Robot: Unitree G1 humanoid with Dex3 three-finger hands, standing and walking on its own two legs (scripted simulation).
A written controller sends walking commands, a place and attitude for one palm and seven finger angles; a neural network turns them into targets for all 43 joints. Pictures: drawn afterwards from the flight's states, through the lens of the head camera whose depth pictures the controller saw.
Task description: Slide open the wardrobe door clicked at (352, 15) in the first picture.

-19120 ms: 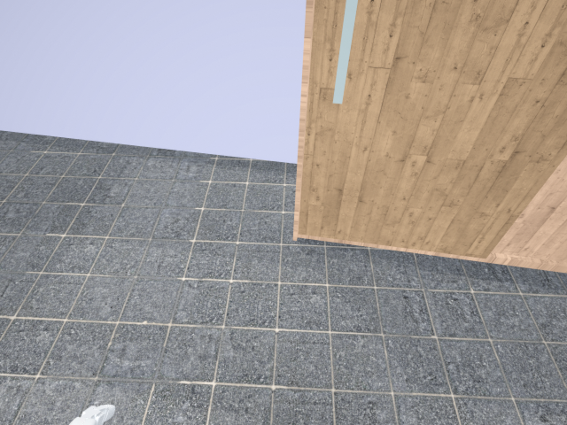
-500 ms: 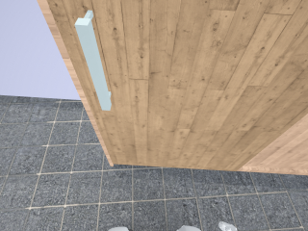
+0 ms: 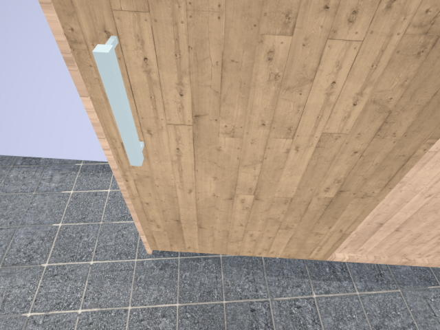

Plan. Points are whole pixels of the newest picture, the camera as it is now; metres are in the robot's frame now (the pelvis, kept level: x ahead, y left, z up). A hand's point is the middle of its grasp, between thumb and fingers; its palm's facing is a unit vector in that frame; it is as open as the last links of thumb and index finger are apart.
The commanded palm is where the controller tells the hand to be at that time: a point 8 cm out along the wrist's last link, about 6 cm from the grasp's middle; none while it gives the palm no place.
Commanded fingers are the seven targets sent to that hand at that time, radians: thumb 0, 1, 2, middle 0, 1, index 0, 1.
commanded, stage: look again from close up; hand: left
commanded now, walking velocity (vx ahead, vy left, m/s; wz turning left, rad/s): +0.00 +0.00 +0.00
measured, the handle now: (126, 109) +0.51 +0.24 +0.11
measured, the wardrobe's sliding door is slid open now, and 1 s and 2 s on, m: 0.00 0.00 0.00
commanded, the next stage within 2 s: shuffle to correct the standing spot in 1.80 s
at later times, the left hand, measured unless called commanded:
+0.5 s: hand out of the picture +0.02 +0.25 -0.17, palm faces +0.02 -0.96 -0.26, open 7.4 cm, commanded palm none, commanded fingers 0.00 0.90 0.90 -0.20 -0.30 -0.20 -0.30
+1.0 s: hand out of the picture -0.04 +0.28 -0.17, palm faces -0.02 -0.96 -0.29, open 7.4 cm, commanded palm none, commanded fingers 0.00 0.90 0.90 -0.20 -0.30 -0.20 -0.30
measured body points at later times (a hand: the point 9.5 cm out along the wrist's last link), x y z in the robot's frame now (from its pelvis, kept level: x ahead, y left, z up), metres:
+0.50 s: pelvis -0.04 +0.04 +0.00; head -0.06 +0.05 +0.45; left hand +0.02 +0.30 -0.15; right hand +0.04 -0.23 -0.13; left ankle -0.02 +0.13 -0.74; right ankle -0.01 -0.10 -0.74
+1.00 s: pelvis -0.05 +0.05 +0.00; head -0.05 +0.06 +0.45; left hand -0.04 +0.33 -0.15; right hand -0.01 -0.22 -0.14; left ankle -0.02 +0.13 -0.74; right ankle -0.01 -0.10 -0.74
